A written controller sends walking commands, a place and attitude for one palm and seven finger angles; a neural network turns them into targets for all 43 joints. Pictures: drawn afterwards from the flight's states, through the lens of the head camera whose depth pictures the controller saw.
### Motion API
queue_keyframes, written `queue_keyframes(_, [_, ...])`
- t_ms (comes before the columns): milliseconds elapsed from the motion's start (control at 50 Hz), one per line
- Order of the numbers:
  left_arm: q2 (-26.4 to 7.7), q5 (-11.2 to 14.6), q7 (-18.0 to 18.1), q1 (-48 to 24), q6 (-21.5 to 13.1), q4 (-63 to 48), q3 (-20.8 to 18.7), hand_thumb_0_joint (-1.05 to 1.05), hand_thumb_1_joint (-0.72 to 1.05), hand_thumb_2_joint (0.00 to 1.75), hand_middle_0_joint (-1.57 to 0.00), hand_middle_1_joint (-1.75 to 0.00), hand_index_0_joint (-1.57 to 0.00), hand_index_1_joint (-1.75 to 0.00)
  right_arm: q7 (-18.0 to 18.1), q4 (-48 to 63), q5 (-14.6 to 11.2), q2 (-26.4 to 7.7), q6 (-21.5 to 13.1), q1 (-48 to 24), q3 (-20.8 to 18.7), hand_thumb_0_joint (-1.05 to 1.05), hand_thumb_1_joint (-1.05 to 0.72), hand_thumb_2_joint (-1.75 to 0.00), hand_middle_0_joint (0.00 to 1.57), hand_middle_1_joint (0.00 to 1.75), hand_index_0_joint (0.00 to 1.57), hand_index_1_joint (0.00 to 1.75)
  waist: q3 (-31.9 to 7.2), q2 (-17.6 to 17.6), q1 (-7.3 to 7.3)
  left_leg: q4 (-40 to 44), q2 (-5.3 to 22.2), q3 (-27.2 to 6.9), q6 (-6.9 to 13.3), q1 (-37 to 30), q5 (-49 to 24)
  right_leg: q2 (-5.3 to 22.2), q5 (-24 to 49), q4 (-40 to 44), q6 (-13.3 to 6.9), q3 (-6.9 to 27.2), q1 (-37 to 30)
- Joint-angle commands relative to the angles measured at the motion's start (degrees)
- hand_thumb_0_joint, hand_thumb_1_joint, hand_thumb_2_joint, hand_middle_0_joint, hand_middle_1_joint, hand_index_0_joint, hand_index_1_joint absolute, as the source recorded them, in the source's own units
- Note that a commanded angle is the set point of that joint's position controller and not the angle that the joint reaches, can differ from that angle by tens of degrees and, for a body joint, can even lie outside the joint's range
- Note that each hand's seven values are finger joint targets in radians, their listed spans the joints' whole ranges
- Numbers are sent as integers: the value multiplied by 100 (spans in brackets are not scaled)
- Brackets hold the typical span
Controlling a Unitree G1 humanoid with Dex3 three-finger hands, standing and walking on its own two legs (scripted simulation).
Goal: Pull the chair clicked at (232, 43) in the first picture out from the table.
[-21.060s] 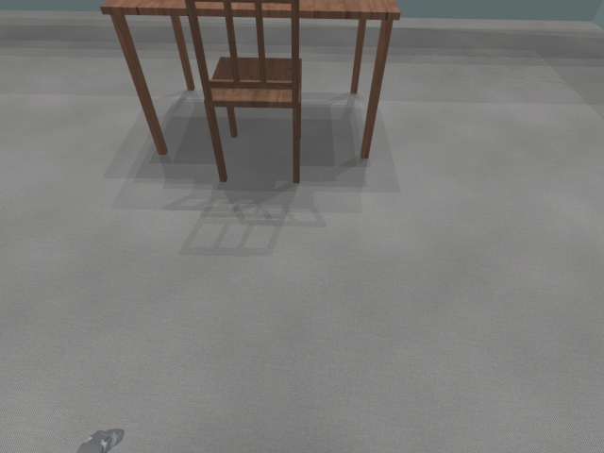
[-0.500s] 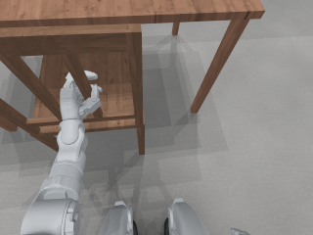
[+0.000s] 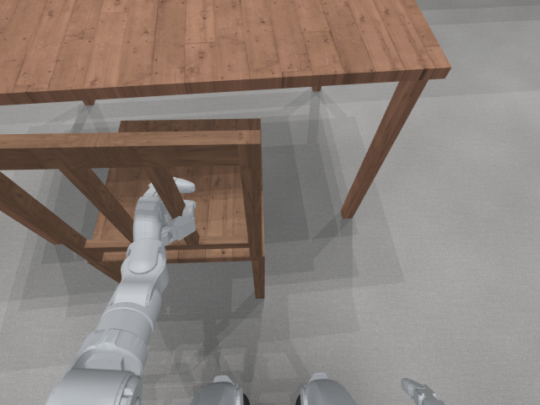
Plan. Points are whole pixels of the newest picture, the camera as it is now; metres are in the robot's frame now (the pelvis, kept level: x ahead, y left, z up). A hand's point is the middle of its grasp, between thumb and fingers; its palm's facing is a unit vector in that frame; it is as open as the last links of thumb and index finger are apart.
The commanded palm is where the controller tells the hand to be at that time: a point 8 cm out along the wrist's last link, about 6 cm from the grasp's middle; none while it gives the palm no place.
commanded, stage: step backward, pulling the chair out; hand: left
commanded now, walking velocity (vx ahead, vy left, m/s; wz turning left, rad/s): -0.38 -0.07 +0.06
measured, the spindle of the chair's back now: (113, 211) +0.43 +0.26 -0.05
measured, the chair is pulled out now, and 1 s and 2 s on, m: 0.05 0.21 0.22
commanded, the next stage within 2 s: none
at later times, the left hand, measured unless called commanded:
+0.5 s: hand (196, 246) +0.35 +0.11 -0.03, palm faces -0.04 -0.99 -0.15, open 5.4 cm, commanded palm +0.33 +0.16 -0.03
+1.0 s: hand (206, 312) +0.25 +0.09 -0.03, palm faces -0.04 -0.98 -0.17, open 5.5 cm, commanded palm +0.27 +0.14 -0.03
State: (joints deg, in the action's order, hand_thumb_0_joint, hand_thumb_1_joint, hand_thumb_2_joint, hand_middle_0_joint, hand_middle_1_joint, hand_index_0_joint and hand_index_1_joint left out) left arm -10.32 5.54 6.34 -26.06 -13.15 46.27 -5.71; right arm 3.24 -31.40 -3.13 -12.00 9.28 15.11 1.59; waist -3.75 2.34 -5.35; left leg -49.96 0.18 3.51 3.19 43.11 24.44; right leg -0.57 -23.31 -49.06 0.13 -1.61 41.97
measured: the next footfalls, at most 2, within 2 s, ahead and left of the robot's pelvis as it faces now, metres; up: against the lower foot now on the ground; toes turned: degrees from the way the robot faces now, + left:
left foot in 1.66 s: -0.06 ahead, +0.11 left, +0.00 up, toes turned +1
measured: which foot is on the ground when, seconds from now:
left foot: down 0.00-1.00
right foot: down 0.00-1.00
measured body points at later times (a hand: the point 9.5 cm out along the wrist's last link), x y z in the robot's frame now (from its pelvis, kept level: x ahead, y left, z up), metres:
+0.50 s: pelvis -0.03 -0.01 +0.04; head +0.08 -0.01 +0.47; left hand +0.35 +0.16 -0.02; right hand +0.01 -0.26 -0.10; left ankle -0.01 +0.08 -0.69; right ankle -0.02 -0.12 -0.69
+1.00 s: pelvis -0.10 -0.02 +0.03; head -0.02 -0.04 +0.47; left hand +0.25 +0.14 -0.02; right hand -0.01 -0.28 -0.10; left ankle -0.01 +0.08 -0.69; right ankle -0.02 -0.12 -0.69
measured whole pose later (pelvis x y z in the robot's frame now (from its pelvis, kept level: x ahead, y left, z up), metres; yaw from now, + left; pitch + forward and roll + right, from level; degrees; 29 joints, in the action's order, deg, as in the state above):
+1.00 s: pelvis -0.10 -0.02 +0.03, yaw +0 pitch +4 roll +0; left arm -7.9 4.3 5.1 -26.7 -15.8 61.8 1.2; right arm 7.4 -42.0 -3.8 -14.7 -2.5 13.8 0.9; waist 4.9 2.5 -3.6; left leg -32.9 0.9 3.3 1.3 28.5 9.8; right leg -1.4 -9.3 -32.0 -1.9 -2.6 27.4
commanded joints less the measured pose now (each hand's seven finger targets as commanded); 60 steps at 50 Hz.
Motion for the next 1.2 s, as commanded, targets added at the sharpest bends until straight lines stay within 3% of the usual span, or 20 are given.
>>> queue_keyframes(0, [-987, -506, 23, -2133, -89, -416, 218, 0, 90, 90, -50, -145, -50, -145, 235, 120, 62, -941, -94, 751, -362, 0, -90, -90, 20, 30, 20, 30, -2493, 138, -84, 927, 669, -754, -107, -2415, -4175, 431, 3894, 822, 66, 352, -1679])
queue_keyframes(20, [-1119, -531, 24, -2204, -122, -276, 147, 0, 90, 90, -50, -145, -50, -145, 253, 84, 64, -979, -114, 745, -382, 0, -90, -90, 20, 30, 20, 30, -2442, 388, -36, 985, 716, -779, -109, -2592, -4408, 415, 3710, 900, 50, 371, -1646])
queue_keyframes(60, [-940, -536, -35, -2102, -152, 16, 282, 0, 90, 90, -50, -145, -50, -145, 242, -12, 94, -942, -160, 745, -377, 0, -90, -90, 20, 30, 20, 30, -2351, 824, -7, 1163, 829, -879, -130, -2992, -4900, 380, 3176, 1017, 30, 352, -1537])
queue_keyframes(140, [-876, -530, -145, -1994, -253, 137, 310, 0, 90, 90, -50, -145, -50, -145, 228, -119, 144, -926, -272, 707, -414, 0, -90, -90, 20, 30, 20, 30, -2290, 1182, 46, 1401, 988, -1053, -120, -3792, -5774, 241, 2276, 1288, -8, 304, -1388])
queue_keyframes(200, [-923, -518, -180, -1823, -325, 69, 277, 0, 90, 90, -50, -145, -50, -145, 230, -161, 162, -935, -327, 659, -416, 0, -90, -90, 20, 30, 20, 30, -2273, 1090, 75, 1476, 1035, -1010, -160, -3899, -5858, 267, 2475, 1486, -31, 340, -1567])
queue_keyframes(280, [-987, -515, -201, -1494, -369, -123, 213, 0, 90, 90, -50, -145, -50, -145, 258, -150, 148, -953, -358, 660, -423, 0, -90, -90, 20, 30, 20, 30, -2489, 626, 76, 1432, 968, -858, -240, -3860, -5956, 390, 3712, 1680, -92, 419, -2143])
queue_keyframes(320, [-1082, -493, -198, -1479, -367, -208, 165, 0, 90, 90, -50, -145, -50, -145, 297, -149, 116, -984, -369, 642, -452, 0, -90, -90, 20, 30, 20, 30, -2664, 344, 62, 1443, 950, -800, -261, -3756, -5718, 460, 4289, 1710, -115, 469, -2471])
queue_keyframes(360, [-1076, -485, -195, -1482, -378, -271, 189, 0, 90, 90, -50, -145, -50, -145, 314, -142, 101, -973, -388, 574, -447, 0, -90, -90, 20, 30, 20, 30, -2630, 284, 57, 1547, 935, -722, -269, -3589, -5156, 556, 4525, 1769, -114, 531, -2622])
queue_keyframes(420, [-1212, -494, -160, -1544, -377, -300, 179, 0, 90, 90, -50, -145, -50, -145, 367, -157, 74, -1036, -431, 505, -462, 0, -90, -90, 20, 30, 20, 30, -2595, 496, 74, 1710, 895, -693, -258, -3435, -4539, 622, 4373, 1850, -120, 566, -2713])
queue_keyframes(480, [-1128, -488, -143, -1579, -365, -239, 298, 0, 90, 90, -50, -145, -50, -145, 370, -214, 67, -999, -485, 434, -425, 0, -90, -90, 20, 30, 20, 30, -2487, 615, 87, 1842, 917, -735, -218, -3415, -4238, 561, 3792, 1875, -72, 527, -2574])
queue_keyframes(520, [-1246, -485, -124, -1666, -365, -230, 246, 0, 90, 90, -50, -145, -50, -145, 385, -227, 57, -1023, -532, 365, -426, 0, -90, -90, 20, 30, 20, 30, -2409, 627, 104, 1901, 885, -740, -187, -3263, -3854, 560, 3572, 1944, -55, 549, -2589])
queue_keyframes(700, [-1045, -387, -42, -2058, -391, 151, 492, 0, 90, 90, -50, -145, -50, -145, 432, -360, -38, -994, -875, 126, -344, 0, -90, -90, 20, 30, 20, 30, -1786, 388, 135, 2238, 806, -871, -63, -2769, -1943, 515, 1528, 2150, -15, 548, -2290])
queue_keyframes(720, [-1216, -394, -16, -2201, -416, 97, 403, 0, 90, 90, -50, -145, -50, -145, 450, -378, -37, -1054, -913, 121, -372, 0, -90, -90, 20, 30, 20, 30, -1771, 500, 139, 2272, 803, -877, -48, -2774, -1774, 519, 1338, 2156, -17, 566, -2244])
queue_keyframes(740, [-1099, -395, -7, -2161, -414, 204, 467, 0, 90, 90, -50, -145, -50, -145, 444, -410, -41, -1019, -953, 135, -356, 0, -90, -90, 20, 30, 20, 30, -1733, 501, 150, 2304, 799, -911, -46, -2743, -1635, 508, 1213, 2131, -23, 550, -2232])
queue_keyframes(860, [-1002, -370, 34, -2290, -517, 354, 610, 0, 90, 90, -50, -145, -50, -145, 469, -475, -48, -1004, -1248, 107, -321, 0, -90, -90, 20, 30, 20, 30, -1327, 41, 165, 2216, 627, -845, -80, -2664, -396, 680, 99, 2579, -79, 780, -1838])
queue_keyframes(920, [-1124, -396, 76, -2246, -573, 408, 528, 0, 90, 90, -50, -145, -50, -145, 493, -542, -34, -1052, -1385, 148, -340, 0, -90, -90, 20, 30, 20, 30, -1294, -285, 175, 2032, 490, -739, -133, -2739, -293, 800, -153, 2868, -101, 930, -1762])
queue_keyframes(980, [-980, -416, 86, -2137, -610, 438, 630, 0, 90, 90, -50, -145, -50, -145, 475, -590, -18, -1013, -1468, 150, -303, 0, -90, -90, 20, 30, 20, 30, -1261, -274, 206, 2006, 459, -706, -155, -2766, -344, 855, -166, 2889, -96, 946, -1746])
queue_keyframes(1020, [-1069, -441, 113, -2041, -622, 471, 561, 0, 90, 90, -50, -145, -50, -145, 484, -624, -5, -1073, -1505, 153, -326, 0, -90, -90, 20, 30, 20, 30, -1287, -270, 216, 1972, 410, -684, -169, -2740, -551, 881, 64, 2883, -91, 983, -1856])
queue_keyframes(1120, [-1026, -435, 125, -2006, -623, 451, 616, 0, 90, 90, -50, -145, -50, -145, 492, -645, 5, -1103, -1536, 119, -306, 0, -90, -90, 20, 30, 20, 30, -1184, -203, 248, 2146, 543, -825, -135, -2697, -817, 790, 282, 2661, -75, 844, -1948])
queue_keyframes(1180, [-808, -420, 86, -2048, -605, 363, 745, 0, 90, 90, -50, -145, -50, -145, 505, -625, 17, -1043, -1536, 69, -242, 0, -90, -90, 20, 30, 20, 30, -1228, -28, 268, 2526, 817, -1137, -19, -2584, -832, 532, 278, 2118, -47, 597, -2026])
